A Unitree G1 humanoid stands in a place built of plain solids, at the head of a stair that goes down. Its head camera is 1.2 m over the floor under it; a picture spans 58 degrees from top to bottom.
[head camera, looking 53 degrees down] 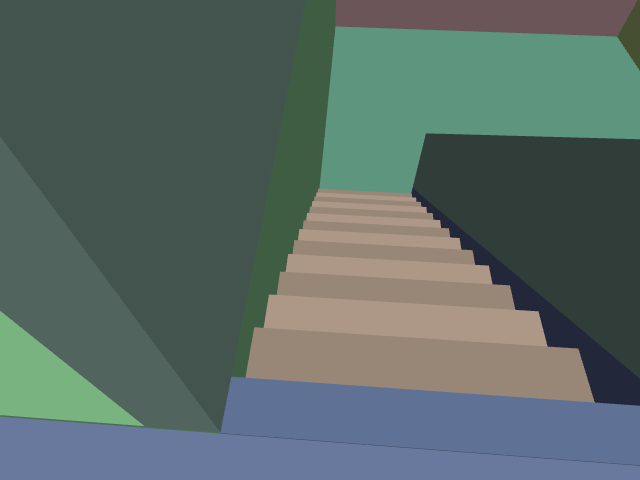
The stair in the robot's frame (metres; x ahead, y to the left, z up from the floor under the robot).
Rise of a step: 0.20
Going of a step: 0.25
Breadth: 1.12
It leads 4 degrees to the right of straight ahead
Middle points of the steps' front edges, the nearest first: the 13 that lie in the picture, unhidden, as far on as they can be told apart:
0.39 -0.31 0.00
0.63 -0.32 -0.20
0.88 -0.34 -0.39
1.12 -0.36 -0.59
1.36 -0.38 -0.79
1.61 -0.39 -0.98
1.85 -0.41 -1.18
2.10 -0.43 -1.38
2.34 -0.45 -1.58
2.59 -0.46 -1.77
2.83 -0.48 -1.97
3.08 -0.50 -2.17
3.32 -0.52 -2.36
